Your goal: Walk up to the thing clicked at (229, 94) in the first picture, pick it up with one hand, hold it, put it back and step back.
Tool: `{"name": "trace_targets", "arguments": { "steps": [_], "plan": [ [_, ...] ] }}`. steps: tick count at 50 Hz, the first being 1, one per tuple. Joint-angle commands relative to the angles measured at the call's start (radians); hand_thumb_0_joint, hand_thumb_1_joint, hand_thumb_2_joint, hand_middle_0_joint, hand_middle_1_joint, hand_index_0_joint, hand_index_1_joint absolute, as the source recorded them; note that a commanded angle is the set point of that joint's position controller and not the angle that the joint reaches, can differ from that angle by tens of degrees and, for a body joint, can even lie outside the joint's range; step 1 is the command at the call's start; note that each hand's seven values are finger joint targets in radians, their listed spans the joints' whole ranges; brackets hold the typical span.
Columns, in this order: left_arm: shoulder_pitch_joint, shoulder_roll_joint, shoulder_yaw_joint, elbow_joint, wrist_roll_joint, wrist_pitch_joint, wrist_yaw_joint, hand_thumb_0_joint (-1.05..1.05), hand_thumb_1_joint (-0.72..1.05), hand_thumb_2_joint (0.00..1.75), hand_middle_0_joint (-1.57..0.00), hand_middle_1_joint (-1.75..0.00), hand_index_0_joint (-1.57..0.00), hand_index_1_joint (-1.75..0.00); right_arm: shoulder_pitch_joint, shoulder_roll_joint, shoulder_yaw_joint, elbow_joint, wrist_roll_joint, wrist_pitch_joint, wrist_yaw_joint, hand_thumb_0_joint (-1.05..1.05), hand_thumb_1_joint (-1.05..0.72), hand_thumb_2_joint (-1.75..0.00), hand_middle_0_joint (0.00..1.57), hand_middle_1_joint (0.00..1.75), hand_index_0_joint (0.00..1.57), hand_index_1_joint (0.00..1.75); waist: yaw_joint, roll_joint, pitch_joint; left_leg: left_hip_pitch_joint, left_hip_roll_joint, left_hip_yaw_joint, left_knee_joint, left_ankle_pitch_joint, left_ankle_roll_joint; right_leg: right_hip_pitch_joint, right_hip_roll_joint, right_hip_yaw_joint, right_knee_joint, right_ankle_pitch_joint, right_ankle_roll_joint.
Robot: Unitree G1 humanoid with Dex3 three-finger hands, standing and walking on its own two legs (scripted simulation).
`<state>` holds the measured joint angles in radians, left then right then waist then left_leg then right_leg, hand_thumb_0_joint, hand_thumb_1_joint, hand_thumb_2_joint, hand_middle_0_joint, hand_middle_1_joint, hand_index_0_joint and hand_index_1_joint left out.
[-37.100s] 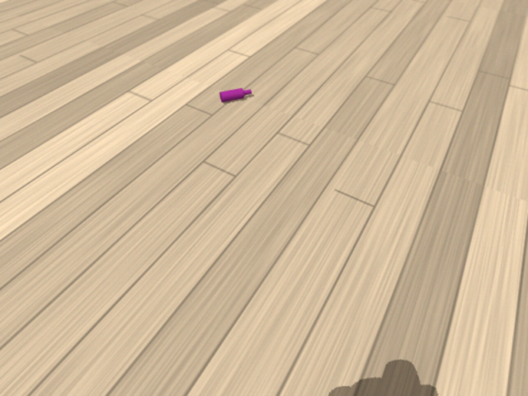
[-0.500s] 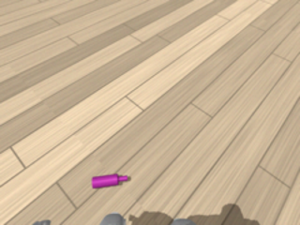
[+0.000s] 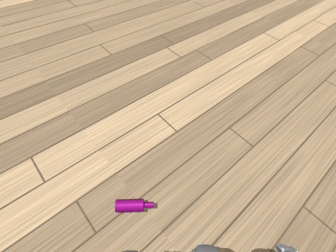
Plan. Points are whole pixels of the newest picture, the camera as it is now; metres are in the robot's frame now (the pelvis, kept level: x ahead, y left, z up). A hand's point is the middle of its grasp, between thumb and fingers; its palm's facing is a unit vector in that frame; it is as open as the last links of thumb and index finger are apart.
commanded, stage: walk up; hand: left
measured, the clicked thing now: (135, 205) +0.44 +0.16 -0.72
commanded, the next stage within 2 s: stand in 0.72 s
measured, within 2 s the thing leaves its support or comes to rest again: neither
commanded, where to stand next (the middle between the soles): +0.09 -0.07 m, yaw +4 degrees
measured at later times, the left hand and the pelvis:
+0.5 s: hand out of the picture +0.07 +0.23 -0.14, palm faces +0.00 -0.93 -0.37, open 7.4 cm; pelvis +0.00 -0.04 +0.00, yaw +2 degrees
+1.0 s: hand out of the picture +0.09 +0.24 -0.13, palm faces +0.00 -0.95 -0.32, open 7.4 cm; pelvis +0.01 -0.01 +0.02, yaw +1 degrees
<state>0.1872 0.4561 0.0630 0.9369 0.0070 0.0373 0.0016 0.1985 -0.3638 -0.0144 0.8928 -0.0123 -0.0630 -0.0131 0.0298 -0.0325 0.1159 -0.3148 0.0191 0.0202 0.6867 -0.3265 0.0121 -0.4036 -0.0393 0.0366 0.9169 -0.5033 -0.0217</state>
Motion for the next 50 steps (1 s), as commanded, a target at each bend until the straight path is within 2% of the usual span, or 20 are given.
{"name": "trace_targets", "arguments": {
  "steps": [1,6,7,8,9,10,14,17,18,21,22,23,25,27,29,30,31,34,38,50],
  "plan": [
    [-0.012,0.147,0.051,-0.081,0.009,-0.002,-0.008,0.0,0.9,0.9,-0.2,-0.3,-0.2,-0.3,0.042,-0.341,-0.104,-0.05,-0.001,-0.008,-0.042,0.0,-0.9,-0.9,0.2,0.3,0.2,0.3,-0.037,0.19,-0.11,0.088,0.289,-0.291,-0.195,0.575,0.205,-0.019,-0.029,-0.005,0.004,0.028,0.0],
    [0.068,0.126,0.052,-0.022,0.007,-0.03,-0.013,0.0,0.9,0.9,-0.2,-0.3,-0.2,-0.3,-0.062,-0.287,-0.074,-0.073,0.003,0.017,-0.022,0.0,-0.9,-0.9,0.2,0.3,0.2,0.3,0.013,0.196,-0.166,-0.079,0.158,-0.164,-0.094,0.199,0.114,0.264,0.032,-0.072,-0.351,0.182,-0.016],
    [0.071,0.157,0.058,-0.021,0.02,-0.045,-0.007,0.0,0.9,0.9,-0.2,-0.3,-0.2,-0.3,-0.049,-0.235,-0.058,-0.073,0.008,0.025,-0.017,0.0,-0.9,-0.9,0.2,0.3,0.2,0.3,0.021,0.091,-0.165,-0.137,0.121,-0.132,-0.008,0.108,0.07,0.312,-0.028,0.041,-0.449,0.175,-0.029],
    [0.038,0.224,0.064,-0.041,0.033,-0.064,0.0,0.0,0.9,0.9,-0.2,-0.3,-0.2,-0.3,-0.032,-0.181,-0.041,-0.079,0.018,0.032,-0.013,0.0,-0.9,-0.9,0.2,0.3,0.2,0.3,-0.005,-0.094,-0.135,-0.218,0.015,-0.069,0.129,-0.033,0.012,0.283,-0.21,0.346,-0.571,0.13,-0.088],
    [-0.048,0.271,0.064,-0.058,0.024,-0.067,-0.002,0.0,0.9,0.9,-0.2,-0.3,-0.2,-0.3,-0.043,-0.217,-0.058,-0.057,0.013,0.038,-0.021,0.0,-0.9,-0.9,0.2,0.3,0.2,0.3,-0.01,-0.108,-0.121,-0.121,-0.011,-0.071,0.195,-0.261,0.008,0.107,-0.342,0.437,-0.602,0.062,-0.21],
    [-0.087,0.252,0.057,-0.068,0.024,-0.069,-0.005,0.0,0.9,0.9,-0.2,-0.3,-0.2,-0.3,-0.028,-0.245,-0.069,-0.028,0.013,0.037,-0.017,0.0,-0.9,-0.9,0.2,0.3,0.2,0.3,-0.026,-0.071,-0.094,-0.049,0.008,-0.09,0.217,-0.271,0.006,0.031,-0.331,0.408,-0.58,0.067,-0.224],
    [-0.12,0.194,0.03,-0.048,0.017,-0.074,-0.006,0.0,0.9,0.9,-0.2,-0.3,-0.2,-0.3,0.052,-0.218,-0.07,0.039,0.004,0.024,0.009,0.0,-0.9,-0.9,0.2,0.3,0.2,0.3,-0.069,-0.088,-0.098,0.119,-0.019,-0.014,-0.104,-0.017,0.022,0.002,-0.161,0.139,-0.47,0.101,-0.093],
    [-0.093,0.15,0.019,-0.031,0.01,-0.076,-0.01,0.0,0.9,0.9,-0.2,-0.3,-0.2,-0.3,0.003,-0.299,-0.088,0.019,-0.012,0.022,0.024,0.0,-0.9,-0.9,0.2,0.3,0.2,0.3,-0.042,0.089,-0.078,0.056,0.146,-0.357,-0.311,-0.395,0.123,-0.038,-0.01,0.017,-0.305,-0.098,-0.025],
    [-0.085,0.147,0.022,-0.021,0.011,-0.078,-0.009,0.0,0.9,0.9,-0.2,-0.3,-0.2,-0.3,-0.001,-0.304,-0.082,0.017,-0.012,0.022,0.027,0.0,-0.9,-0.9,0.2,0.3,0.2,0.3,-0.032,0.112,-0.061,0.013,0.189,-0.402,-0.363,-0.441,0.145,0.001,0.016,-0.023,-0.25,-0.053,-0.018],
    [0.007,0.133,0.021,0.019,0.006,-0.108,0.002,0.0,0.9,0.9,-0.2,-0.3,-0.2,-0.3,-0.088,-0.252,-0.059,0.003,-0.006,0.025,0.029,0.0,-0.9,-0.9,0.2,0.3,0.2,0.3,0.024,0.127,-0.09,-0.064,0.117,-0.213,-0.223,-0.036,0.087,0.206,-0.014,0.024,-0.419,0.139,-0.037],
    [0.028,0.176,0.03,0.03,0.01,-0.118,0.007,0.0,0.9,0.9,-0.2,-0.3,-0.2,-0.3,-0.083,-0.23,-0.053,0.005,-0.001,0.029,0.031,0.0,-0.9,-0.9,0.2,0.3,0.2,0.3,0.025,0.049,-0.083,-0.129,0.03,-0.124,-0.079,0.057,0.042,0.25,-0.098,0.192,-0.514,0.149,-0.072],
    [0.034,0.23,0.042,0.038,0.009,-0.121,0.01,0.0,0.9,0.9,-0.2,-0.3,-0.2,-0.3,-0.065,-0.216,-0.053,0.008,-0.007,0.035,0.028,0.0,-0.9,-0.9,0.2,0.3,0.2,0.3,0.009,-0.035,-0.076,-0.2,-0.025,-0.053,0.03,-0.042,0.016,0.296,-0.209,0.352,-0.589,0.084,-0.129],
    [-0.011,0.249,0.046,0.015,0.009,-0.124,0.014,0.0,0.9,0.9,-0.2,-0.3,-0.2,-0.3,-0.038,-0.231,-0.059,0.022,-0.012,0.038,0.022,0.0,-0.9,-0.9,0.2,0.3,0.2,0.3,-0.007,-0.054,-0.053,-0.207,0.019,-0.066,0.087,-0.187,0.011,0.27,-0.311,0.392,-0.585,0.203,-0.21],
    [-0.028,0.211,0.031,0.006,0.009,-0.123,0.021,0.0,0.9,0.9,-0.2,-0.3,-0.2,-0.3,-0.033,-0.217,-0.063,0.029,-0.008,0.036,0.023,0.0,-0.9,-0.9,0.2,0.3,0.2,0.3,-0.016,-0.083,-0.074,-0.143,0.04,-0.074,0.006,-0.135,0.014,0.278,-0.267,0.278,-0.524,0.466,-0.175],
    [-0.096,0.193,0.018,-0.002,-0.002,-0.114,0.024,0.0,0.9,0.9,-0.2,-0.3,-0.2,-0.3,0.037,-0.203,-0.071,0.059,-0.005,0.034,0.025,0.0,-0.9,-0.9,0.2,0.3,0.2,0.3,-0.069,-0.101,-0.126,0.07,0.038,-0.051,-0.169,0.136,0.018,0.188,-0.195,0.118,-0.42,0.685,-0.102],
    [-0.094,0.159,0.008,-0.009,-0.011,-0.107,0.026,0.0,0.9,0.9,-0.2,-0.3,-0.2,-0.3,0.035,-0.229,-0.082,0.065,-0.006,0.031,0.022,0.0,-0.9,-0.9,0.2,0.3,0.2,0.3,-0.064,-0.056,-0.159,0.154,0.065,-0.104,-0.194,0.405,0.037,0.157,-0.133,0.058,-0.363,0.702,-0.045],
    [-0.077,0.137,0.0,-0.008,-0.018,-0.1,0.027,0.0,0.9,0.9,-0.2,-0.3,-0.2,-0.3,-0.004,-0.257,-0.089,0.051,-0.008,0.031,0.022,0.0,-0.9,-0.9,0.2,0.3,0.2,0.3,-0.04,-0.009,-0.172,0.165,0.12,-0.18,-0.202,0.472,0.07,0.139,-0.063,0.008,-0.34,0.579,-0.005],
    [-0.065,0.127,-0.011,0.025,-0.017,-0.093,0.032,0.0,0.9,0.9,-0.2,-0.3,-0.2,-0.3,-0.077,-0.246,-0.076,0.058,0.008,0.041,0.027,0.0,-0.9,-0.9,0.2,0.3,0.2,0.3,-0.02,0.048,-0.168,0.116,0.164,-0.19,-0.22,0.426,0.111,0.205,-0.023,-0.008,-0.344,0.357,0.002],
    [-0.096,0.112,-0.02,0.063,-0.012,-0.078,0.011,0.0,0.9,0.9,-0.2,-0.3,-0.2,-0.3,-0.094,-0.232,-0.057,0.096,0.004,0.032,0.013,0.0,-0.9,-0.9,0.2,0.3,0.2,0.3,-0.031,0.059,-0.17,0.15,0.115,-0.146,-0.286,0.311,0.036,0.237,-0.062,0.034,-0.454,0.42,-0.006],
    [-0.131,0.119,-0.026,0.133,-0.004,-0.082,0.002,0.0,0.9,0.9,-0.2,-0.3,-0.2,-0.3,-0.201,-0.201,-0.046,0.15,0.011,0.026,0.016,0.0,-0.9,-0.9,0.2,0.3,0.2,0.3,-0.029,0.067,-0.169,0.232,0.11,-0.105,-0.373,0.319,0.012,0.297,-0.09,0.041,-0.611,0.448,0.021]
  ]
}}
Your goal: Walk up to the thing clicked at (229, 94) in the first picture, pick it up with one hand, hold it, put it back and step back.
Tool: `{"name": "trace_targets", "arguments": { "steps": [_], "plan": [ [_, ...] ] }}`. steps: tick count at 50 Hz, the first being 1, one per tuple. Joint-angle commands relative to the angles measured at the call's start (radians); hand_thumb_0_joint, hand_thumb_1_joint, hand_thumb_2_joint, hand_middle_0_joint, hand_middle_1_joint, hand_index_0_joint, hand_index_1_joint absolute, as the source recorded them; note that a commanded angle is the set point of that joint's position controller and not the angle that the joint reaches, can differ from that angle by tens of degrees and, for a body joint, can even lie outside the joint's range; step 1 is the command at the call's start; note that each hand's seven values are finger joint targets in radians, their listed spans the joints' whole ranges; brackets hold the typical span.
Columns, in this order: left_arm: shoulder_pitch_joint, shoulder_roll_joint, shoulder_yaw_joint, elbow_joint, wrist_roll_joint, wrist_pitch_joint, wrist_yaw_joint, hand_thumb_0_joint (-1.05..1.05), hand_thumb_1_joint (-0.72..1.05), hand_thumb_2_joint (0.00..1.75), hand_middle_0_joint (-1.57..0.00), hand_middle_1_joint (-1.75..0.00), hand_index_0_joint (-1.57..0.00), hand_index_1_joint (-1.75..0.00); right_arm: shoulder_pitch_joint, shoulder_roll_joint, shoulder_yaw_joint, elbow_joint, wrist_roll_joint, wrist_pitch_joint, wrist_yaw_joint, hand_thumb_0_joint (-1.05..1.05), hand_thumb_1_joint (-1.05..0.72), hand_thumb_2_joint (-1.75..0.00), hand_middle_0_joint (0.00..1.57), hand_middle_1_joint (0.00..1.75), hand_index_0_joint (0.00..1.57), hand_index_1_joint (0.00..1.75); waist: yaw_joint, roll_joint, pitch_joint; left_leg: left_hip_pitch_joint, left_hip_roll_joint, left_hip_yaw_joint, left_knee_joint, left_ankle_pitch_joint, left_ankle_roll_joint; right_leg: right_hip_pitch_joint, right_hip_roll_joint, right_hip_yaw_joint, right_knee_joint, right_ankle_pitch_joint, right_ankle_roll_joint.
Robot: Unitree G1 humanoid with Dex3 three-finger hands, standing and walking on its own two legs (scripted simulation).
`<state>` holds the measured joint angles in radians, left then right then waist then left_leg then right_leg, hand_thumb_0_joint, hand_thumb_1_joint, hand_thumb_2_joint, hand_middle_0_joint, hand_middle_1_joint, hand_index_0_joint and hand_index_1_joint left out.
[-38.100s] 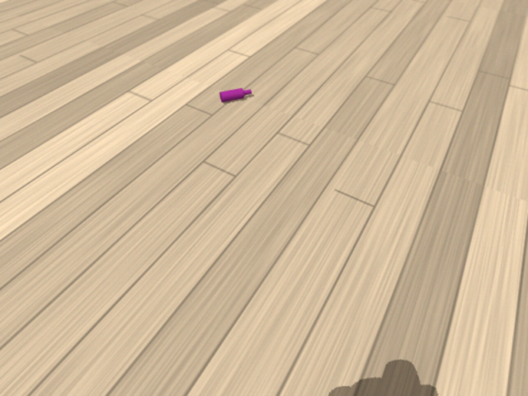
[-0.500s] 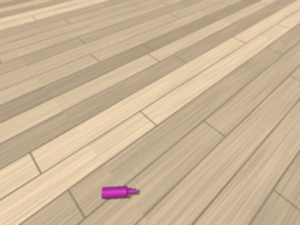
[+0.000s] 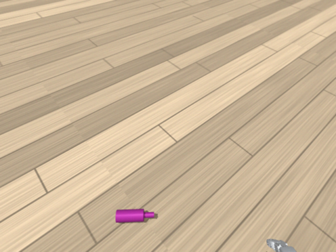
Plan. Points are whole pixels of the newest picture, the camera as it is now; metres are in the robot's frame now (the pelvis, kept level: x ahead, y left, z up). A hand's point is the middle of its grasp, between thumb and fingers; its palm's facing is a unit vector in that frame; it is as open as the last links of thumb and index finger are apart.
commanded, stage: stand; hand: left
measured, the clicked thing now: (135, 215) +0.44 +0.17 -0.75
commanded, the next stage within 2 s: rise first in 1.92 s
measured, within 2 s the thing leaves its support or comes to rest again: neither
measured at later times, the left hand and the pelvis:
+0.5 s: hand out of the picture +0.06 +0.24 -0.16, palm faces -0.04 -0.94 -0.34, open 7.4 cm; pelvis -0.01 -0.01 +0.00, yaw +0 degrees
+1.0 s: hand out of the picture +0.08 +0.24 -0.15, palm faces -0.04 -0.94 -0.34, open 7.4 cm; pelvis +0.00 -0.02 +0.00, yaw +0 degrees
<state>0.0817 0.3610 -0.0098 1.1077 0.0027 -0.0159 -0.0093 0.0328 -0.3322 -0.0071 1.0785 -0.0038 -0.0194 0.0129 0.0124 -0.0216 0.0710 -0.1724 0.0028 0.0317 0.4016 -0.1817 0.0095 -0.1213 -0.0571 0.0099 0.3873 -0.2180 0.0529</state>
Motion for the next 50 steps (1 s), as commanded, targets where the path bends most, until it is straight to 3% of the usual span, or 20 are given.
{"name": "trace_targets", "arguments": {
  "steps": [1,4,7,16,24,25,28,31,33,38,41,45,47,50],
  "plan": [
    [-0.035,0.216,0.047,-0.035,0.002,-0.027,0.013,0.0,0.9,0.9,-0.2,-0.3,-0.2,-0.3,-0.031,-0.22,-0.051,-0.031,0.001,-0.019,-0.009,0.0,-0.9,-0.9,0.2,0.3,0.2,0.3,-0.018,0.047,-0.112,0.086,0.13,-0.118,-0.104,0.164,0.009,-0.001,-0.069,0.064,-0.078,0.135,-0.057],
    [-0.04,0.211,0.047,-0.031,0.004,-0.025,0.012,0.0,0.9,0.9,-0.2,-0.3,-0.2,-0.3,-0.044,-0.221,-0.051,-0.022,0.0,-0.015,-0.009,0.0,-0.9,-0.9,0.2,0.3,0.2,0.3,-0.018,0.052,-0.099,0.08,0.123,-0.11,-0.112,0.091,0.005,-0.012,-0.073,0.074,-0.105,0.097,-0.057],
    [-0.034,0.207,0.048,-0.026,0.006,-0.026,0.012,0.0,0.9,0.9,-0.2,-0.3,-0.2,-0.3,-0.05,-0.214,-0.05,-0.015,0.0,-0.017,-0.008,0.0,-0.9,-0.9,0.2,0.3,0.2,0.3,-0.015,0.036,-0.102,0.07,0.122,-0.11,-0.116,0.107,0.004,0.002,-0.076,0.07,-0.107,0.114,-0.058],
    [-0.025,0.203,0.05,-0.026,0.007,-0.024,0.014,0.0,0.9,0.9,-0.2,-0.3,-0.2,-0.3,-0.032,-0.224,-0.055,0.004,-0.005,-0.008,-0.005,0.0,-0.9,-0.9,0.2,0.3,0.2,0.3,-0.021,0.01,-0.084,0.063,0.117,-0.111,-0.123,0.003,0.001,-0.044,-0.074,0.082,-0.14,0.0,-0.06],
    [-0.015,0.207,0.048,-0.034,0.007,-0.027,0.015,0.0,0.9,0.9,-0.2,-0.3,-0.2,-0.3,-0.007,-0.22,-0.05,0.015,-0.004,-0.01,-0.005,0.0,-0.9,-0.9,0.2,0.3,0.2,0.3,-0.021,0.008,-0.113,0.068,0.125,-0.113,-0.11,0.093,0.004,-0.008,-0.078,0.078,-0.119,0.087,-0.061],
    [-0.02,0.209,0.049,-0.031,0.004,-0.024,0.015,0.0,0.9,0.9,-0.2,-0.3,-0.2,-0.3,0.004,-0.214,-0.046,0.02,-0.004,-0.007,-0.005,0.0,-0.9,-0.9,0.2,0.3,0.2,0.3,-0.023,-0.007,-0.074,0.032,0.119,-0.115,-0.122,0.056,0.0,-0.017,-0.074,0.077,-0.131,0.045,-0.059],
    [-0.013,0.211,0.05,-0.034,0.003,-0.019,0.012,0.0,0.9,0.9,-0.2,-0.3,-0.2,-0.3,0.016,-0.219,-0.044,0.021,-0.005,-0.008,-0.007,0.0,-0.9,-0.9,0.2,0.3,0.2,0.3,-0.023,0.031,-0.073,0.03,0.119,-0.117,-0.138,0.011,-0.003,-0.021,-0.071,0.076,-0.124,0.027,-0.064],
    [-0.016,0.212,0.052,-0.037,0.006,-0.019,0.013,0.0,0.9,0.9,-0.2,-0.3,-0.2,-0.3,0.005,-0.221,-0.044,0.016,-0.005,-0.01,-0.008,0.0,-0.9,-0.9,0.2,0.3,0.2,0.3,-0.018,0.018,-0.092,0.045,0.126,-0.118,-0.128,0.048,0.003,-0.013,-0.074,0.073,-0.113,0.052,-0.064],
    [-0.007,0.208,0.05,-0.031,0.005,-0.017,0.011,0.0,0.9,0.9,-0.2,-0.3,-0.2,-0.3,0.02,-0.222,-0.042,0.021,-0.005,-0.009,-0.008,0.0,-0.9,-0.9,0.2,0.3,0.2,0.3,-0.021,0.021,-0.064,0.039,0.124,-0.121,-0.141,-0.003,-0.001,-0.039,-0.069,0.075,-0.122,0.015,-0.063],
    [-0.01,0.206,0.049,-0.039,0.006,-0.018,0.011,0.0,0.9,0.9,-0.2,-0.3,-0.2,-0.3,0.016,-0.227,-0.042,0.018,-0.005,-0.01,-0.009,0.0,-0.9,-0.9,0.2,0.3,0.2,0.3,-0.019,0.03,-0.079,0.043,0.126,-0.121,-0.131,0.033,-0.001,-0.023,-0.073,0.077,-0.123,0.036,-0.064],
    [-0.011,0.205,0.048,-0.043,0.006,-0.018,0.011,0.0,0.9,0.9,-0.2,-0.3,-0.2,-0.3,0.008,-0.232,-0.042,0.013,-0.005,-0.014,-0.01,0.0,-0.9,-0.9,0.2,0.3,0.2,0.3,-0.017,0.033,-0.101,0.063,0.13,-0.116,-0.117,0.108,0.002,-0.015,-0.075,0.074,-0.113,0.09,-0.064],
    [-0.017,0.213,0.048,-0.043,0.005,-0.019,0.011,0.0,0.9,0.9,-0.2,-0.3,-0.2,-0.3,0.024,-0.225,-0.038,0.018,-0.004,-0.01,-0.009,0.0,-0.9,-0.9,0.2,0.3,0.2,0.3,-0.025,0.008,-0.081,0.054,0.126,-0.114,-0.123,0.069,-0.001,-0.021,-0.075,0.077,-0.128,0.057,-0.062],
    [-0.015,0.21,0.047,-0.046,0.006,-0.019,0.011,0.0,0.9,0.9,-0.2,-0.3,-0.2,-0.3,0.011,-0.23,-0.039,0.014,-0.005,-0.012,-0.009,0.0,-0.9,-0.9,0.2,0.3,0.2,0.3,-0.022,0.026,-0.105,0.081,0.13,-0.11,-0.114,0.116,-0.003,-0.021,-0.075,0.075,-0.119,0.092,-0.063],
    [-0.022,0.213,0.048,-0.047,0.005,-0.017,0.012,0.0,0.9,0.9,-0.2,-0.3,-0.2,-0.3,0.009,-0.229,-0.037,0.015,-0.004,-0.011,-0.011,0.0,-0.9,-0.9,0.2,0.3,0.2,0.3,-0.024,0.022,-0.094,0.067,0.129,-0.11,-0.118,0.098,-0.003,-0.015,-0.074,0.073,-0.122,0.084,-0.063]
  ]
}}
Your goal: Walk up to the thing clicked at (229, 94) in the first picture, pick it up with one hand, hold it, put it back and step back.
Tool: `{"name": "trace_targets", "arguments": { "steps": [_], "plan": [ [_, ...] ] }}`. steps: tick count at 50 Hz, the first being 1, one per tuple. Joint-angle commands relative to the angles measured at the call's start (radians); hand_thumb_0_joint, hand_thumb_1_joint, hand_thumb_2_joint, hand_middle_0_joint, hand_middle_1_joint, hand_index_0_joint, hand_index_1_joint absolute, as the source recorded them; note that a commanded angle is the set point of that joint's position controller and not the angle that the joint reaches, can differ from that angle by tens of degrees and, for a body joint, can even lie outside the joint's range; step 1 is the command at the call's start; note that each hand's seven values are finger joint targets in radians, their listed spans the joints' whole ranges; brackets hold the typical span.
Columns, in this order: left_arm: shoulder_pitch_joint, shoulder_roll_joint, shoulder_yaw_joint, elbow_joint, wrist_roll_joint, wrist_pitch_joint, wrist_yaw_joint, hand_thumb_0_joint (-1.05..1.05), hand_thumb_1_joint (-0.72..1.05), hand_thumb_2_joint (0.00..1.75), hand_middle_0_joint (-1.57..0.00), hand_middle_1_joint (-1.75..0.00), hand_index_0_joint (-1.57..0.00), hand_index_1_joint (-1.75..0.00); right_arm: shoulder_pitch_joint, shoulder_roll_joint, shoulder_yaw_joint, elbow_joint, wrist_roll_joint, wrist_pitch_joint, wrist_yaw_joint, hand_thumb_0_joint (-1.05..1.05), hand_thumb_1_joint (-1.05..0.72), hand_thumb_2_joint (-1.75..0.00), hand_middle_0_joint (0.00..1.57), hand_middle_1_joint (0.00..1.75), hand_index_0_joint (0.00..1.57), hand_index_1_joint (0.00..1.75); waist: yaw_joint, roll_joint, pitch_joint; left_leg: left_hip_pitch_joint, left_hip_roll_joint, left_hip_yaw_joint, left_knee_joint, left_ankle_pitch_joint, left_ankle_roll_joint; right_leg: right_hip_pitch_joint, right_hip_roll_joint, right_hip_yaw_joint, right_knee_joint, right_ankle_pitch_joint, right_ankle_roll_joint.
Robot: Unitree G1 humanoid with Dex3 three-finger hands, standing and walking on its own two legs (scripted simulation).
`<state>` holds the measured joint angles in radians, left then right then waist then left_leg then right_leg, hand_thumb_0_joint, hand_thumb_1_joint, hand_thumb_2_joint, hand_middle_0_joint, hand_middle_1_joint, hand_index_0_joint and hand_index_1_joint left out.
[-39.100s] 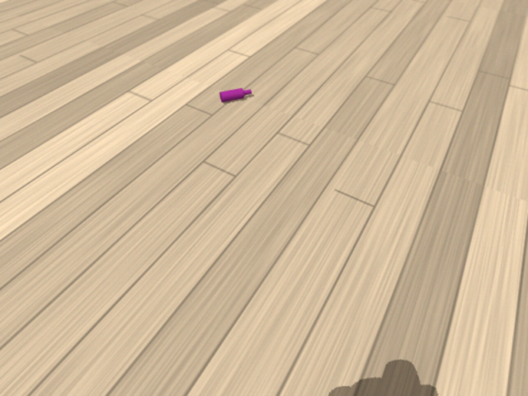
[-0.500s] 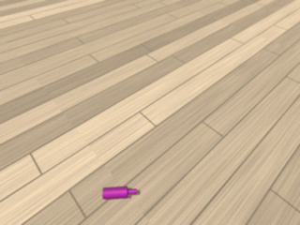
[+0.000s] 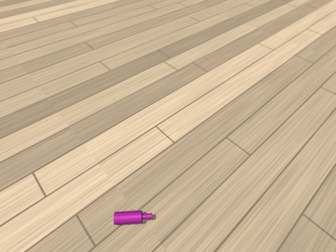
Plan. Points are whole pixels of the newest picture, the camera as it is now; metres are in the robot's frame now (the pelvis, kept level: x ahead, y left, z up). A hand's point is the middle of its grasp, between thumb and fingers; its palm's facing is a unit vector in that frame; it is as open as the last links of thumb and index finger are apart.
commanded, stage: stand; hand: left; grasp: from above
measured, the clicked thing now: (133, 217) +0.44 +0.18 -0.75
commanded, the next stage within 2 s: rise first in 0.92 s
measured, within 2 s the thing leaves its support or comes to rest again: neither
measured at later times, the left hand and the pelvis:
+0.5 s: hand out of the picture +0.09 +0.25 -0.15, palm faces -0.03 -0.94 -0.35, open 7.4 cm; pelvis +0.01 +0.00 +0.00, yaw +0 degrees
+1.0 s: hand out of the picture +0.09 +0.25 -0.16, palm faces -0.03 -0.94 -0.35, open 7.4 cm; pelvis +0.01 -0.01 +0.00, yaw +0 degrees
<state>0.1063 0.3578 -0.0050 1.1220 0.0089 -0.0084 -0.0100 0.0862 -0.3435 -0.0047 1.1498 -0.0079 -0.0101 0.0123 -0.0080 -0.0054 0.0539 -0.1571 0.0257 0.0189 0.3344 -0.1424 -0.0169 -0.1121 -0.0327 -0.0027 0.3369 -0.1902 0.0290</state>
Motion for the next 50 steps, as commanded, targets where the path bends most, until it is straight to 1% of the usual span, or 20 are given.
{"name": "trace_targets", "arguments": {
  "steps": [1,2,3,4,7,9,10,12,13,17,20,24,28,31,33,42,43,44,48,50],
  "plan": [
    [-0.039,0.209,0.04,-0.059,0.001,-0.025,0.013,0.0,0.9,0.9,-0.2,-0.3,-0.2,-0.3,-0.048,-0.218,-0.039,-0.056,0.0,-0.02,-0.01,0.0,-0.9,-0.9,0.2,0.3,0.2,0.3,-0.001,0.01,-0.075,0.058,0.109,-0.099,-0.05,0.057,0.023,-0.035,-0.097,0.082,-0.075,0.048,-0.038],
    [-0.045,0.212,0.04,-0.062,0.0,-0.026,0.014,0.0,0.9,0.9,-0.2,-0.3,-0.2,-0.3,-0.048,-0.219,-0.04,-0.058,0.0,-0.019,-0.01,0.0,-0.9,-0.9,0.2,0.3,0.2,0.3,-0.003,0.011,-0.092,0.063,0.11,-0.096,-0.041,0.093,0.027,-0.015,-0.103,0.085,-0.072,0.086,-0.04],
    [-0.045,0.217,0.042,-0.061,-0.002,-0.027,0.014,0.0,0.9,0.9,-0.2,-0.3,-0.2,-0.3,-0.04,-0.215,-0.039,-0.053,0.002,-0.018,-0.01,0.0,-0.9,-0.9,0.2,0.3,0.2,0.3,-0.004,-0.005,-0.086,0.056,0.108,-0.097,-0.046,0.082,0.023,-0.014,-0.101,0.086,-0.073,0.074,-0.039],
    [-0.045,0.213,0.04,-0.063,-0.001,-0.028,0.013,0.0,0.9,0.9,-0.2,-0.3,-0.2,-0.3,-0.045,-0.222,-0.04,-0.056,0.0,-0.02,-0.009,0.0,-0.9,-0.9,0.2,0.3,0.2,0.3,-0.002,0.008,-0.104,0.072,0.111,-0.091,-0.036,0.112,0.026,-0.006,-0.104,0.087,-0.067,0.112,-0.04],
    [-0.039,0.213,0.041,-0.06,-0.001,-0.025,0.014,0.0,0.9,0.9,-0.2,-0.3,-0.2,-0.3,-0.047,-0.221,-0.039,-0.055,0.001,-0.02,-0.011,0.0,-0.9,-0.9,0.2,0.3,0.2,0.3,-0.001,0.016,-0.101,0.07,0.11,-0.091,-0.04,0.124,0.025,0.001,-0.103,0.082,-0.064,0.125,-0.038],
    [-0.039,0.216,0.042,-0.057,-0.002,-0.025,0.013,0.0,0.9,0.9,-0.2,-0.3,-0.2,-0.3,-0.04,-0.218,-0.036,-0.054,0.0,-0.02,-0.012,0.0,-0.9,-0.9,0.2,0.3,0.2,0.3,-0.002,0.015,-0.088,0.058,0.108,-0.09,-0.048,0.102,0.025,0.005,-0.105,0.083,-0.07,0.117,-0.037],
    [-0.045,0.215,0.042,-0.06,-0.001,-0.025,0.014,0.0,0.9,0.9,-0.2,-0.3,-0.2,-0.3,-0.045,-0.222,-0.037,-0.056,0.0,-0.021,-0.012,0.0,-0.9,-0.9,0.2,0.3,0.2,0.3,0.0,0.015,-0.101,0.07,0.111,-0.092,-0.042,0.14,0.027,0.013,-0.106,0.081,-0.063,0.148,-0.039],
    [-0.037,0.217,0.042,-0.055,-0.001,-0.025,0.015,0.0,0.9,0.9,-0.2,-0.3,-0.2,-0.3,-0.049,-0.216,-0.036,-0.056,0.001,-0.021,-0.013,0.0,-0.9,-0.9,0.2,0.3,0.2,0.3,0.002,-0.001,-0.093,0.083,0.114,-0.094,-0.045,0.137,0.026,-0.003,-0.102,0.077,-0.065,0.129,-0.038],
    [-0.041,0.216,0.043,-0.059,0.0,-0.025,0.015,0.0,0.9,0.9,-0.2,-0.3,-0.2,-0.3,-0.042,-0.221,-0.037,-0.058,0.001,-0.021,-0.013,0.0,-0.9,-0.9,0.2,0.3,0.2,0.3,-0.001,0.006,-0.112,0.09,0.115,-0.09,-0.04,0.156,0.027,0.006,-0.105,0.079,-0.062,0.148,-0.039],
    [-0.042,0.211,0.042,-0.057,-0.001,-0.022,0.015,0.0,0.9,0.9,-0.2,-0.3,-0.2,-0.3,-0.046,-0.224,-0.037,-0.058,0.0,-0.021,-0.015,0.0,-0.9,-0.9,0.2,0.3,0.2,0.3,0.002,0.009,-0.09,0.071,0.113,-0.089,-0.046,0.134,0.026,0.009,-0.104,0.077,-0.066,0.133,-0.037],
    [-0.04,0.213,0.042,-0.057,0.0,-0.024,0.016,0.0,0.9,0.9,-0.2,-0.3,-0.2,-0.3,-0.048,-0.222,-0.039,-0.06,0.001,-0.019,-0.014,0.0,-0.9,-0.9,0.2,0.3,0.2,0.3,0.002,0.001,-0.093,0.075,0.112,-0.091,-0.043,0.157,0.022,0.008,-0.102,0.072,-0.067,0.148,-0.036],
    [-0.047,0.215,0.043,-0.058,-0.001,-0.021,0.016,0.0,0.9,0.9,-0.2,-0.3,-0.2,-0.3,-0.044,-0.219,-0.036,-0.058,0.0,-0.02,-0.016,0.0,-0.9,-0.9,0.2,0.3,0.2,0.3,0.0,0.013,-0.082,0.068,0.112,-0.088,-0.052,0.12,0.021,0.006,-0.104,0.077,-0.071,0.115,-0.041],
    [-0.038,0.214,0.042,-0.057,0.0,-0.022,0.017,0.0,0.9,0.9,-0.2,-0.3,-0.2,-0.3,-0.049,-0.218,-0.037,-0.061,0.001,-0.018,-0.014,0.0,-0.9,-0.9,0.2,0.3,0.2,0.3,0.004,0.0,-0.081,0.067,0.111,-0.09,-0.051,0.135,0.023,0.004,-0.101,0.071,-0.074,0.127,-0.041],
    [-0.035,0.216,0.043,-0.058,0.002,-0.024,0.016,0.0,0.9,0.9,-0.2,-0.3,-0.2,-0.3,-0.047,-0.223,-0.038,-0.061,0.001,-0.017,-0.014,0.0,-0.9,-0.9,0.2,0.3,0.2,0.3,0.003,0.004,-0.08,0.078,0.108,-0.087,-0.049,0.105,0.025,-0.005,-0.102,0.076,-0.081,0.116,-0.039],
    [-0.038,0.219,0.043,-0.062,0.001,-0.024,0.017,0.0,0.9,0.9,-0.2,-0.3,-0.2,-0.3,-0.045,-0.22,-0.039,-0.065,0.001,-0.017,-0.014,0.0,-0.9,-0.9,0.2,0.3,0.2,0.3,0.001,0.003,-0.105,0.095,0.112,-0.085,-0.04,0.147,0.026,0.009,-0.105,0.077,-0.072,0.153,-0.042],
    [-0.029,0.214,0.044,-0.06,0.0,-0.021,0.017,0.0,0.9,0.9,-0.2,-0.3,-0.2,-0.3,-0.04,-0.224,-0.035,-0.067,0.002,-0.02,-0.017,0.0,-0.9,-0.9,0.2,0.3,0.2,0.3,0.007,0.017,-0.083,0.082,0.113,-0.088,-0.048,0.148,0.026,0.007,-0.102,0.073,-0.069,0.146,-0.043],
    [-0.035,0.219,0.046,-0.058,-0.001,-0.02,0.017,0.0,0.9,0.9,-0.2,-0.3,-0.2,-0.3,-0.032,-0.22,-0.035,-0.066,0.002,-0.02,-0.017,0.0,-0.9,-0.9,0.2,0.3,0.2,0.3,0.002,0.002,-0.068,0.068,0.11,-0.09,-0.056,0.126,0.023,0.005,-0.1,0.074,-0.073,0.117,-0.043],
    [-0.027,0.218,0.046,-0.059,0.0,-0.021,0.015,0.0,0.9,0.9,-0.2,-0.3,-0.2,-0.3,-0.036,-0.224,-0.035,-0.066,0.001,-0.02,-0.017,0.0,-0.9,-0.9,0.2,0.3,0.2,0.3,0.007,0.008,-0.087,0.092,0.114,-0.086,-0.046,0.131,0.029,0.004,-0.104,0.081,-0.073,0.135,-0.044],
    [-0.027,0.215,0.046,-0.058,0.0,-0.019,0.015,0.0,0.9,0.9,-0.2,-0.3,-0.2,-0.3,-0.032,-0.227,-0.036,-0.066,0.0,-0.018,-0.017,0.0,-0.9,-0.9,0.2,0.3,0.2,0.3,0.008,0.01,-0.069,0.075,0.11,-0.089,-0.057,0.098,0.025,-0.006,-0.1,0.077,-0.078,0.095,-0.043],
    [-0.03,0.216,0.046,-0.055,0.0,-0.017,0.014,0.0,0.9,0.9,-0.2,-0.3,-0.2,-0.3,-0.028,-0.22,-0.033,-0.065,0.001,-0.019,-0.017,0.0,-0.9,-0.9,0.2,0.3,0.2,0.3,0.005,0.009,-0.056,0.057,0.107,-0.091,-0.067,0.056,0.024,-0.007,-0.1,0.08,-0.084,0.068,-0.045]
  ]
}}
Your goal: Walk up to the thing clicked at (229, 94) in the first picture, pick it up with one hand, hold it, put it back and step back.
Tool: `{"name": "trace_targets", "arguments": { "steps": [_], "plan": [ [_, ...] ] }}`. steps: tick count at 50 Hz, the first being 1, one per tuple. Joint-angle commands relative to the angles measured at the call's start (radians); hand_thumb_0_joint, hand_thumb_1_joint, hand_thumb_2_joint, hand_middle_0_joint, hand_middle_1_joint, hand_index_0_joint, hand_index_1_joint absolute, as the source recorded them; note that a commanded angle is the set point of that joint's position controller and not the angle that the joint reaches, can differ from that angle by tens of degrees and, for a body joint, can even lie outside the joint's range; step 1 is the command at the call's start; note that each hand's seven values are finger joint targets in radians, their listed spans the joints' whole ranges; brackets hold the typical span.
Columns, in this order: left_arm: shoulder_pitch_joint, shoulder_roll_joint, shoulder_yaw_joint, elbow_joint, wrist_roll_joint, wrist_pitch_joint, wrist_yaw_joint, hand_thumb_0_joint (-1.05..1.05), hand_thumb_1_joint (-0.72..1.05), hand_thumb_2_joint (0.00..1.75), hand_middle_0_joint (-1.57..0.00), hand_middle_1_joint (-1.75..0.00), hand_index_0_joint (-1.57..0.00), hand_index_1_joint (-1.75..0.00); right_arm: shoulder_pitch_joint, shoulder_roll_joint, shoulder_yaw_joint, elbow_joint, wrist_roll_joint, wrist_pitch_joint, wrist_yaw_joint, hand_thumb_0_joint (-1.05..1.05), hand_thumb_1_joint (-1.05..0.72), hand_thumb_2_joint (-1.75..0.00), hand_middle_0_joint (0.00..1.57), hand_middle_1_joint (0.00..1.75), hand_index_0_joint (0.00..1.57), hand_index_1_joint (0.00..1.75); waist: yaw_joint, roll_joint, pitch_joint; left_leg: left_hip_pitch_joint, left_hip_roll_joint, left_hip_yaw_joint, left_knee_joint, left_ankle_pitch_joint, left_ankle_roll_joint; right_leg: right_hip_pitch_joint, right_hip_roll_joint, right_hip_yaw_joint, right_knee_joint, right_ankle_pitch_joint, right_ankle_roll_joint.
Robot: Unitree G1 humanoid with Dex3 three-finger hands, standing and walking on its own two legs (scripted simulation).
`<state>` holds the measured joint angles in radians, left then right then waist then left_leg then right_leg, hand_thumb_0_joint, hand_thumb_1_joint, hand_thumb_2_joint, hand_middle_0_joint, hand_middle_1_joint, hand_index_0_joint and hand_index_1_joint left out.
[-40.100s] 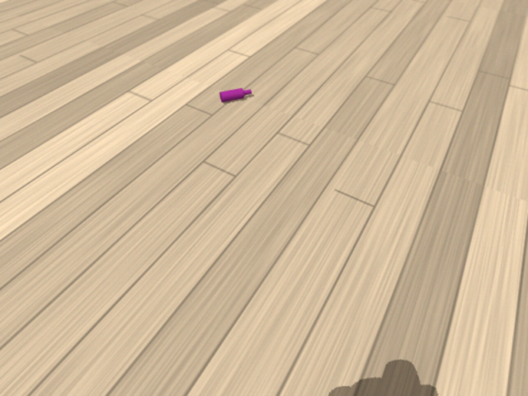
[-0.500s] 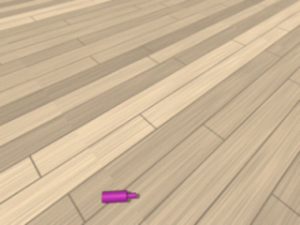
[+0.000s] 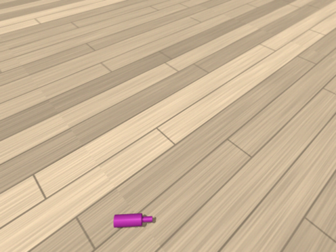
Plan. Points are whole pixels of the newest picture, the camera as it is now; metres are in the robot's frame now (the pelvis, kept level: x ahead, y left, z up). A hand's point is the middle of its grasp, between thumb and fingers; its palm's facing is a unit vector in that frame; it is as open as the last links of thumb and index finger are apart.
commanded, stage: rise first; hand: left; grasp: from above
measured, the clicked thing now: (133, 220) +0.43 +0.19 -0.75
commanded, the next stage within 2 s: none
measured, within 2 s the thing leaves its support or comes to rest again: neither
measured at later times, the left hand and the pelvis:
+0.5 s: hand out of the picture +0.15 +0.26 -0.19, palm faces -0.08 -0.91 -0.41, open 12.8 cm; pelvis +0.00 +0.01 -0.05, yaw +0 degrees
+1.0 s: hand out of the picture +0.12 +0.26 -0.26, palm faces -0.23 -0.83 -0.51, open 14.2 cm; pelvis -0.01 +0.01 -0.12, yaw +0 degrees
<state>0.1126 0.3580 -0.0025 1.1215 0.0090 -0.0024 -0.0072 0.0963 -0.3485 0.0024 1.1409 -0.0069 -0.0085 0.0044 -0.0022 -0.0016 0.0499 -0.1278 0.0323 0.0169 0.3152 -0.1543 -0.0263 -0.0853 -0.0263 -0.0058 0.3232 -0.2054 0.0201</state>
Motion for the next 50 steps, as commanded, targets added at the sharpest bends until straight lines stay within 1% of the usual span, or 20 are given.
{"name": "trace_targets", "arguments": {
  "steps": [1,2,3,4,5,7,8,10,14,17,19,22,23,25,32,35,38,45,48,50],
  "plan": [
    [-0.035,0.219,0.045,-0.054,0.0,-0.023,0.012,0.0,0.82,0.98,-0.12,-0.38,-0.12,-0.38,-0.043,-0.218,-0.042,-0.057,-0.001,-0.02,-0.009,0.0,-0.94,-0.92,0.2,0.3,0.2,0.3,0.001,0.003,-0.06,0.037,0.103,-0.091,-0.045,0.089,0.033,-0.032,-0.106,0.082,-0.065,0.092,-0.037],
    [-0.385,0.044,0.049,-0.405,-0.043,-0.123,0.024,0.0,0.74,0.95,-0.2,-0.46,-0.18,-0.46,-0.004,-0.047,-0.003,-0.355,0.063,-0.073,-0.028,0.0,-1.0,-0.93,0.2,0.3,0.2,0.3,-0.115,0.048,-0.001,-0.088,-0.038,0.042,0.034,-0.057,0.035,-0.249,0.02,0.004,-0.005,0.032,-0.026],
    [-0.466,0.091,0.065,-0.331,-0.041,-0.113,0.032,0.0,0.66,0.97,-0.21,-0.54,-0.17,-0.54,0.044,-0.073,-0.008,-0.303,0.066,-0.073,-0.037,0.0,-0.95,-0.92,0.2,0.3,0.2,0.3,-0.08,-0.021,-0.028,-0.074,-0.042,0.041,0.045,-0.07,0.04,-0.197,0.015,-0.01,-0.008,0.001,-0.02],
    [-0.302,0.196,0.128,-0.205,-0.016,-0.084,0.032,0.0,0.59,0.93,-0.18,-0.62,-0.17,-0.62,0.09,-0.112,-0.031,-0.295,0.067,-0.065,-0.048,0.0,-0.94,-0.91,0.2,0.3,0.2,0.3,-0.055,-0.02,-0.034,-0.093,-0.037,0.038,0.06,-0.065,0.04,-0.199,0.027,-0.017,0.012,-0.011,-0.027],
    [-0.23,0.212,0.15,-0.078,0.009,-0.059,0.019,0.0,0.51,0.93,-0.15,-0.7,-0.15,-0.7,0.104,-0.116,-0.048,-0.304,0.058,-0.061,-0.048,0.0,-0.92,-0.91,0.2,0.3,0.2,0.3,-0.049,-0.043,-0.06,-0.125,-0.04,0.031,0.1,-0.049,0.042,-0.216,0.026,-0.019,0.04,-0.008,-0.029],
    [-0.295,0.232,0.176,-0.112,0.055,-0.062,-0.004,0.0,0.4,0.93,-0.11,-0.85,-0.13,-0.84,0.11,-0.107,-0.069,-0.362,0.038,-0.07,-0.052,0.0,-0.9,-0.9,0.2,0.3,0.2,0.3,-0.025,-0.065,-0.165,-0.147,-0.039,0.025,0.167,-0.003,0.044,-0.226,0.022,-0.017,0.116,0.047,-0.028],
    [-0.205,0.228,0.195,-0.079,0.085,-0.055,-0.009,0.0,0.32,0.93,-0.1,-0.9,-0.12,-0.88,0.15,-0.1,-0.083,-0.368,0.028,-0.074,-0.05,0.0,-0.9,-0.9,0.2,0.3,0.2,0.3,-0.009,-0.022,-0.219,-0.162,-0.046,0.024,0.202,0.035,0.039,-0.23,0.019,-0.014,0.16,0.088,-0.03],
    [-0.099,0.221,0.224,-0.116,0.114,-0.038,-0.012,0.0,0.16,0.95,-0.06,-1.01,-0.09,-0.98,0.157,-0.096,-0.095,-0.421,0.021,-0.076,-0.038,0.0,-0.92,-0.91,0.2,0.3,0.2,0.3,0.032,0.046,-0.283,-0.186,-0.052,0.024,0.239,0.078,0.028,-0.224,0.024,-0.016,0.213,0.105,-0.04],
    [-0.077,0.154,0.199,-0.206,0.144,0.036,0.006,0.0,-0.16,0.99,-0.02,-1.06,-0.04,-1.04,0.14,-0.076,-0.1,-0.501,0.029,-0.076,-0.035,0.0,-0.88,-0.9,0.2,0.3,0.2,0.3,0.014,0.039,-0.28,-0.208,-0.046,0.012,0.258,0.098,0.023,-0.265,0.035,-0.028,0.24,0.108,-0.036],
    [-0.109,0.173,0.209,-0.28,0.161,0.078,0.019,0.0,-0.38,1.0,-0.05,-1.06,-0.05,-1.05,0.12,-0.072,-0.098,-0.552,0.03,-0.083,-0.028,0.0,-0.89,-0.9,0.2,0.3,0.2,0.3,0.005,0.008,-0.258,-0.277,-0.042,0.009,0.311,0.046,0.027,-0.33,0.036,-0.031,0.279,0.05,-0.032],
    [-0.095,0.156,0.206,-0.301,0.171,0.09,0.02,0.0,-0.45,0.98,-0.06,-1.07,-0.06,-1.07,0.135,-0.068,-0.099,-0.562,0.027,-0.092,-0.025,0.0,-0.89,-0.9,0.2,0.3,0.2,0.3,-0.008,-0.001,-0.249,-0.316,-0.037,0.009,0.354,0.014,0.028,-0.381,0.038,-0.031,0.32,0.016,-0.03],
    [-0.087,0.147,0.211,-0.39,0.185,0.082,0.02,0.0,-0.5,0.98,-0.06,-1.07,-0.06,-1.07,0.159,-0.061,-0.108,-0.582,0.021,-0.109,-0.024,0.0,-0.86,-0.89,0.2,0.3,0.2,0.3,-0.014,0.014,-0.314,-0.36,-0.032,0.006,0.446,0.038,0.03,-0.442,0.035,-0.028,0.412,0.047,-0.027],
    [-0.084,0.155,0.216,-0.431,0.196,0.078,0.021,0.0,-0.51,0.98,-0.06,-1.08,-0.06,-1.07,0.149,-0.058,-0.108,-0.596,0.021,-0.116,-0.025,0.0,-0.88,-0.9,0.2,0.3,0.2,0.3,-0.004,0.027,-0.326,-0.376,-0.028,0.001,0.468,0.035,0.027,-0.475,0.036,-0.026,0.444,0.037,-0.028],
    [-0.035,0.134,0.208,-0.474,0.205,0.081,0.019,0.0,-0.53,0.99,-0.06,-1.06,-0.06,-1.07,0.153,-0.053,-0.11,-0.612,0.018,-0.125,-0.026,0.0,-0.88,-0.9,0.2,0.3,0.2,0.3,-0.02,0.035,-0.348,-0.399,-0.025,0.0,0.515,0.047,0.03,-0.508,0.034,-0.025,0.482,0.053,-0.026],
    [0.085,0.138,0.213,-0.664,0.256,0.132,0.028,0.0,-0.55,1.0,-0.06,-1.05,-0.05,-1.06,0.135,-0.051,-0.111,-0.663,0.018,-0.14,-0.025,0.0,-0.88,-0.9,0.2,0.3,0.2,0.3,-0.012,0.067,-0.385,-0.471,-0.008,-0.026,0.602,0.03,0.032,-0.61,0.038,-0.031,0.574,0.002,-0.032],
    [0.113,0.125,0.201,-0.725,0.268,0.156,0.035,0.0,-0.54,0.98,-0.06,-1.06,-0.06,-1.06,0.128,-0.044,-0.106,-0.683,0.016,-0.148,-0.025,0.0,-0.89,-0.9,0.2,0.3,0.2,0.3,-0.029,0.062,-0.398,-0.514,-0.008,-0.025,0.645,0.004,0.036,-0.649,0.037,-0.028,0.606,-0.011,-0.03],
    [0.155,0.117,0.196,-0.765,0.279,0.168,0.04,0.0,-0.53,0.96,-0.06,-1.06,-0.07,-1.05,0.11,-0.037,-0.103,-0.7,0.013,-0.156,-0.024,0.0,-0.89,-0.9,0.2,0.3,0.2,0.3,-0.023,0.073,-0.389,-0.572,-0.007,-0.029,0.676,-0.047,0.034,-0.698,0.04,-0.03,0.644,-0.058,-0.033],
    [0.234,0.11,0.189,-0.867,0.306,0.176,0.05,0.0,-0.57,0.96,-0.08,-1.06,-0.08,-1.06,0.097,-0.03,-0.099,-0.736,0.011,-0.18,-0.021,0.0,-0.92,-0.91,0.2,0.3,0.2,0.3,-0.026,0.075,-0.452,-0.652,-0.008,-0.039,0.779,-0.057,0.036,-0.787,0.041,-0.034,0.74,-0.07,-0.032],
    [0.173,0.129,0.182,-0.882,0.326,0.165,0.056,0.0,-0.6,0.98,-0.08,-1.05,-0.07,-1.06,0.089,-0.032,-0.094,-0.731,0.013,-0.189,-0.018,0.0,-0.93,-0.91,0.2,0.3,0.2,0.3,-0.041,0.075,-0.465,-0.705,-0.006,-0.047,0.835,-0.051,0.038,-0.854,0.042,-0.034,0.798,-0.068,-0.032],
    [0.133,0.119,0.16,-0.836,0.361,0.147,0.061,0.0,-0.61,0.98,-0.08,-1.05,-0.08,-1.06,0.079,-0.036,-0.091,-0.721,0.013,-0.197,-0.014,0.0,-0.94,-0.91,0.2,0.3,0.2,0.3,-0.053,0.052,-0.468,-0.763,-0.008,-0.051,0.892,-0.06,0.042,-0.917,0.043,-0.035,0.85,-0.074,-0.032]
  ]
}}
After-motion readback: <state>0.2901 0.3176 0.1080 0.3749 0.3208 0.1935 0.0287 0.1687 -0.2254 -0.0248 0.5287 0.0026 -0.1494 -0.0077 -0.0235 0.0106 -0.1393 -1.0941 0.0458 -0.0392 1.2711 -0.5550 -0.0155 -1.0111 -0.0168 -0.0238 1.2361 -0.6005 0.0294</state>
